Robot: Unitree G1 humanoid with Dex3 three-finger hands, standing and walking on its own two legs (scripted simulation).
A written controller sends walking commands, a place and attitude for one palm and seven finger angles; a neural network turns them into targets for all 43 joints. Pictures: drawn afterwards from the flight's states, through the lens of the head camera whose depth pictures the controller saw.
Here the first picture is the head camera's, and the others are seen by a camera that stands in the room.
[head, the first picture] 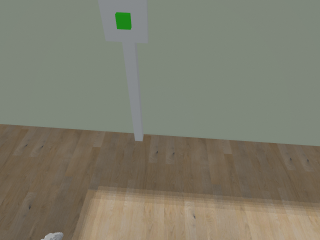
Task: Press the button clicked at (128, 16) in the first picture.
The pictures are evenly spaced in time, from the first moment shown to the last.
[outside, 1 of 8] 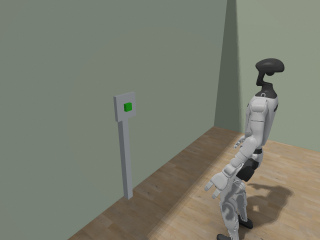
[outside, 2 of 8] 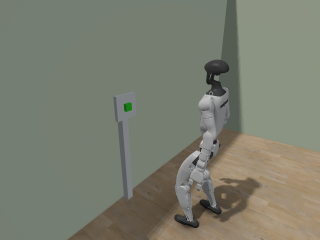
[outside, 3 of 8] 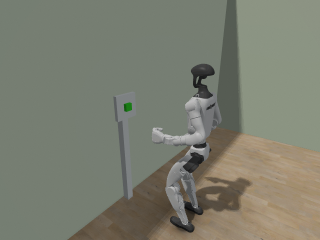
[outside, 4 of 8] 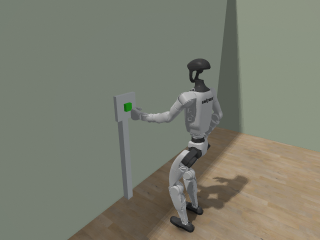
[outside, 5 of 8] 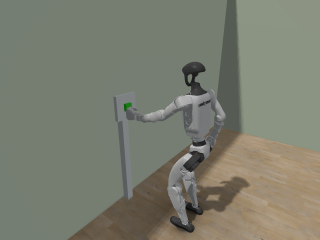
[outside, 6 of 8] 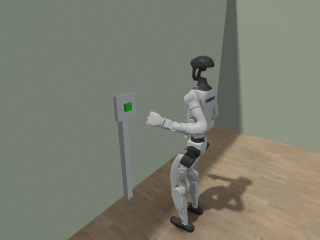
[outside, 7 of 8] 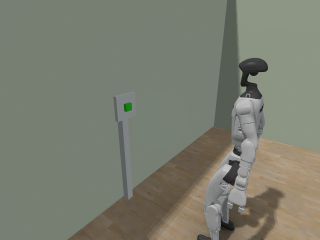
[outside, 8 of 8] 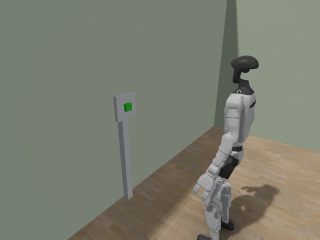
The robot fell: no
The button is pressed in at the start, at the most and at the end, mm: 0 11 0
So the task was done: yes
